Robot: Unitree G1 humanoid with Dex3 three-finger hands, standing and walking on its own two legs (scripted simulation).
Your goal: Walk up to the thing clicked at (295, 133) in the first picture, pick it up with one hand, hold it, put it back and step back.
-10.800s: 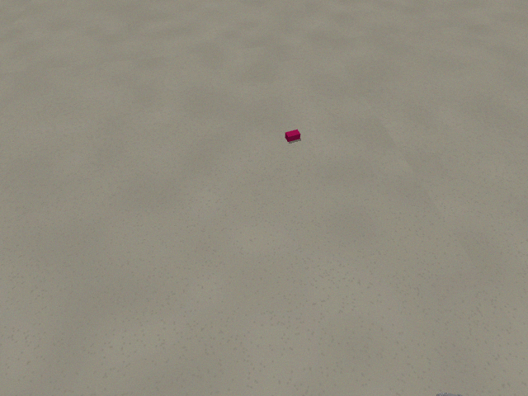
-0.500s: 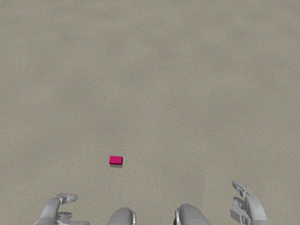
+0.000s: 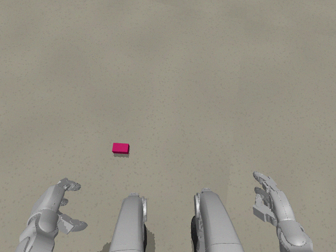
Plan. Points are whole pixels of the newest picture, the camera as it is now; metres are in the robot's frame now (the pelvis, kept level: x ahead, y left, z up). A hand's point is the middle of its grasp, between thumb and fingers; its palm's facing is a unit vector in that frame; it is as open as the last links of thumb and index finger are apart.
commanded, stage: rise first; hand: left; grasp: from above
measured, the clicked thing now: (121, 148) +0.51 +0.22 -0.58
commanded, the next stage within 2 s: none
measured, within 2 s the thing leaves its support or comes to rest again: neither
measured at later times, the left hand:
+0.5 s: hand (92, 172) +0.34 +0.28 -0.33, palm faces -0.52 -0.19 -0.83, open 11.8 cm
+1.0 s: hand (99, 158) +0.42 +0.28 -0.40, palm faces -0.49 +0.03 -0.87, open 12.1 cm
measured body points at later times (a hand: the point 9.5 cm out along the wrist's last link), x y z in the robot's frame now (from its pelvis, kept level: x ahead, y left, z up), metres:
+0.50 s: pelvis -0.06 +0.00 -0.19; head +0.16 +0.02 +0.20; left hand +0.37 +0.29 -0.28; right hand +0.02 -0.29 -0.32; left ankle +0.02 +0.13 -0.57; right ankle +0.04 -0.15 -0.57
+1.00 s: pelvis -0.07 +0.01 -0.25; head +0.17 +0.07 +0.13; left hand +0.44 +0.27 -0.35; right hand -0.05 -0.27 -0.35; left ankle +0.02 +0.13 -0.57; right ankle +0.04 -0.15 -0.57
